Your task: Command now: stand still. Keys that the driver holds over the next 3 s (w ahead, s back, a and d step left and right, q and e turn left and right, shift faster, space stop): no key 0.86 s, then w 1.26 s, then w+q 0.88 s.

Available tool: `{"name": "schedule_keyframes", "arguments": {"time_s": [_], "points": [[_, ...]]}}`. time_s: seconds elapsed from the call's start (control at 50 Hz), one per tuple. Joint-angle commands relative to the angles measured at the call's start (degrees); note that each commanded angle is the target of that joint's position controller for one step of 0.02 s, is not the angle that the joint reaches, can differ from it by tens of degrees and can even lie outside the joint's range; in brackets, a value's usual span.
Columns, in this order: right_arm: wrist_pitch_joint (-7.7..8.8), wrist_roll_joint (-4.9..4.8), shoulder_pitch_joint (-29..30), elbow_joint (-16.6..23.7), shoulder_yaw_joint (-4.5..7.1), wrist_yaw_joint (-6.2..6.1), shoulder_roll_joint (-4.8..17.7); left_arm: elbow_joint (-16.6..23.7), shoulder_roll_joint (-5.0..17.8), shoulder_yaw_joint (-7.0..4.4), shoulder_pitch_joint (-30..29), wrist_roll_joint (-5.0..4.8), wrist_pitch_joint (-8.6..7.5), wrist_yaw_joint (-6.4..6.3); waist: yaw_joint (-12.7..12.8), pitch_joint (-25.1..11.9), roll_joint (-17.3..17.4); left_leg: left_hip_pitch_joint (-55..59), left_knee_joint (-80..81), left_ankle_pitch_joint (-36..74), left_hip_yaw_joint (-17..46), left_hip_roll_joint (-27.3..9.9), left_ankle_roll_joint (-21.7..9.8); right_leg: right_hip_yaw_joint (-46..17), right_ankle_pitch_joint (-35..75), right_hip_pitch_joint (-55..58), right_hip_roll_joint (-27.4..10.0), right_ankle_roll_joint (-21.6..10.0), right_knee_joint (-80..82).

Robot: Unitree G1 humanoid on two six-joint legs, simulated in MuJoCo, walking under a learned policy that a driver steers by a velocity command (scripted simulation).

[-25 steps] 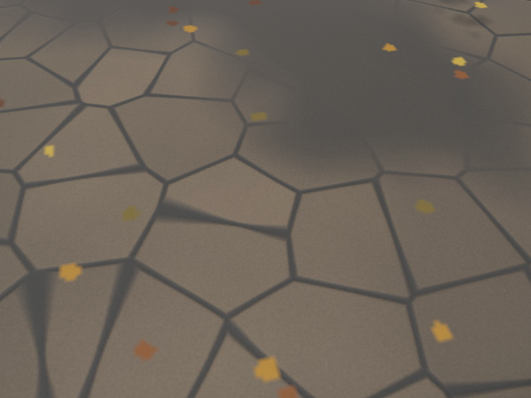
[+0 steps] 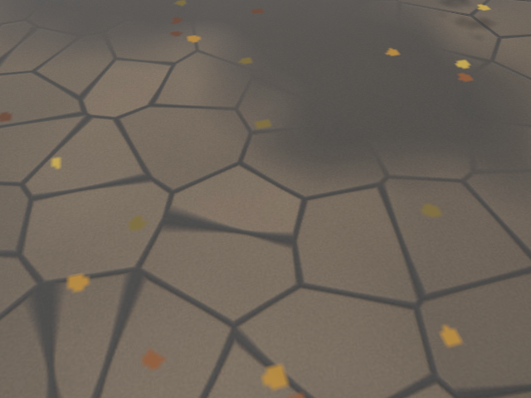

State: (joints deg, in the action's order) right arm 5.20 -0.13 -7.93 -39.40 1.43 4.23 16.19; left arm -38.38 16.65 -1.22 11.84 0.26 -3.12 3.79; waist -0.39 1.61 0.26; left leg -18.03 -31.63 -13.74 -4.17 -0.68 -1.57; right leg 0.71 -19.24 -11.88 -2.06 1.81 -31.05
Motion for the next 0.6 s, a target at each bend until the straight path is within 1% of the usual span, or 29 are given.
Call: {"name": "schedule_keyframes", "arguments": {"time_s": [0.02,0.28,0.6], "points": [[1.01,-0.09,2.9,4.5,1.87,-0.12,6.8,3.7,7.4,-1.94,-0.3,-0.04,-0.71,-0.32,0.4,-4.4,-0.3,7.8,3.7,11.1,4.4,-2.6,-0.6,-1.8,5.2,-5.0,-1.3,-1.4,6.3],[0.89,-0.07,2.1,3.7,1.91,0.2,7.1,1.8,7.6,-1.58,0.2,-0.05,-0.29,-0.91,0.5,-4.0,0.4,9.0,4.1,11.2,5.5,-2.9,-0.9,-0.8,5.4,-4.6,-1.1,-0.6,7.0],[0.66,-0.01,1.8,1.5,2.16,0.56,7.8,-1.9,7.6,-1.27,0.1,-0.05,0.27,-1.26,0.8,-3.4,0.7,10.3,5.7,10.5,6.9,-2.9,-0.9,0.2,5.6,-3.8,-1.5,0.3,8.1]]}}
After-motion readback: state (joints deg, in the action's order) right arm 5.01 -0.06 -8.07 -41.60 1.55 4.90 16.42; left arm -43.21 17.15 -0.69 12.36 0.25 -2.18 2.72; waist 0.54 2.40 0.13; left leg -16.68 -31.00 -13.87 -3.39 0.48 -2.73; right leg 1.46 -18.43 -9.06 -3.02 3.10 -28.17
